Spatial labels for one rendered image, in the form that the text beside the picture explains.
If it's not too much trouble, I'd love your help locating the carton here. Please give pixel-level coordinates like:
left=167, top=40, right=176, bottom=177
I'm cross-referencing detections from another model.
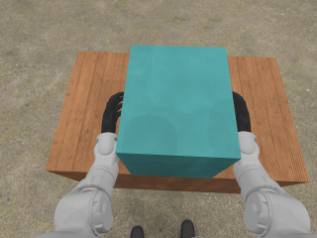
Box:
left=115, top=45, right=242, bottom=179

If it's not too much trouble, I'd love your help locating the pedestal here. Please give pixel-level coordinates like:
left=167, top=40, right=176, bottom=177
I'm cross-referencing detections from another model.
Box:
left=45, top=51, right=310, bottom=194

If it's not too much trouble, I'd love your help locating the right robot hand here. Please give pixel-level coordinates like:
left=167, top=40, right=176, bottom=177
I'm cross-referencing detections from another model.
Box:
left=232, top=91, right=252, bottom=133

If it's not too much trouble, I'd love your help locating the right robot upper arm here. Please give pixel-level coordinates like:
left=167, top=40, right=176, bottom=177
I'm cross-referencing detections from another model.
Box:
left=243, top=190, right=317, bottom=238

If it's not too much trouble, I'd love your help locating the left robot upper arm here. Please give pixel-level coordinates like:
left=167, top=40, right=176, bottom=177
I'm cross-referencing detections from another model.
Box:
left=35, top=189, right=113, bottom=238

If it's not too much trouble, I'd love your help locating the robot right forearm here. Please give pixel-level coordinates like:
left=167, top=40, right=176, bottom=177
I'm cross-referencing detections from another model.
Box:
left=233, top=131, right=311, bottom=233

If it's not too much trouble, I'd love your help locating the robot left forearm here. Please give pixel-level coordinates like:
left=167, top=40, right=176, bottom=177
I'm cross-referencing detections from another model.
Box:
left=53, top=132, right=120, bottom=230

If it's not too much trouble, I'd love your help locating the robot foot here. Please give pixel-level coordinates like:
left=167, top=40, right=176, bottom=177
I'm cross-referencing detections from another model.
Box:
left=130, top=225, right=145, bottom=238
left=180, top=219, right=195, bottom=238

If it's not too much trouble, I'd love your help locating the right robot foot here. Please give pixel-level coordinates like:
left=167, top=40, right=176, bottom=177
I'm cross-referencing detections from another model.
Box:
left=180, top=219, right=195, bottom=238

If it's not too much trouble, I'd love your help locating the left robot hand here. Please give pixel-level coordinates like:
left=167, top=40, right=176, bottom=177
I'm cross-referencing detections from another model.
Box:
left=101, top=91, right=125, bottom=134

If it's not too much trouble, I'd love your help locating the left robot foot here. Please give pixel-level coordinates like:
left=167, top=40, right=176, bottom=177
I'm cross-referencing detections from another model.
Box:
left=130, top=225, right=145, bottom=238

